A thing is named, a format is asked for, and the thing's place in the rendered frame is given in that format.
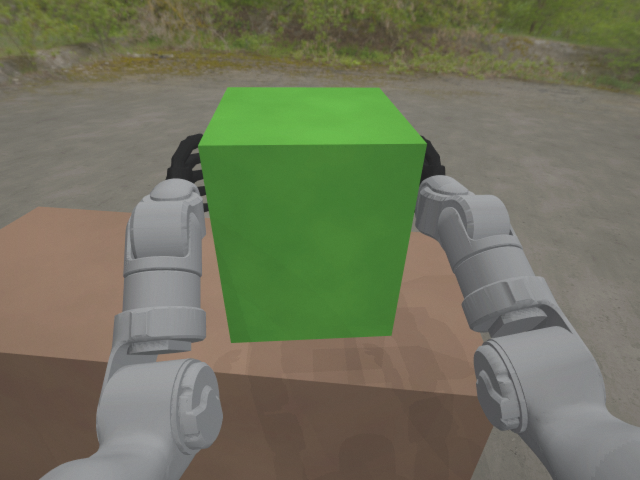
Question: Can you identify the carton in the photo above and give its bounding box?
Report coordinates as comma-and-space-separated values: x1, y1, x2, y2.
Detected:
198, 87, 427, 343

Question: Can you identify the robot left upper arm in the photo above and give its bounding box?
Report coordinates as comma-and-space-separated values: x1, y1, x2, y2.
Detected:
39, 358, 223, 480

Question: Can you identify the robot right hand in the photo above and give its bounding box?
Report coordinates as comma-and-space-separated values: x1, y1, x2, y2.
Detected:
414, 135, 445, 213

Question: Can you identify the robot left forearm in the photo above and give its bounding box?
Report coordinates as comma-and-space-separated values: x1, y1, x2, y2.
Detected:
96, 178, 206, 441

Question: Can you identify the pedestal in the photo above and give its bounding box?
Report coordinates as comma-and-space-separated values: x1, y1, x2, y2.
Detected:
0, 207, 493, 480

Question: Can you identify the robot left hand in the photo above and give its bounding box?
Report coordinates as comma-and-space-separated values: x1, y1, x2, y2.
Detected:
166, 134, 209, 212

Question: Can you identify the robot right upper arm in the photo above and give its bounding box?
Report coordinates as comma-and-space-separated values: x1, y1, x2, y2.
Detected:
474, 326, 640, 480

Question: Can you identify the robot right forearm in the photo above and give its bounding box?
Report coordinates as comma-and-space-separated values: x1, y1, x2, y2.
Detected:
415, 175, 606, 404

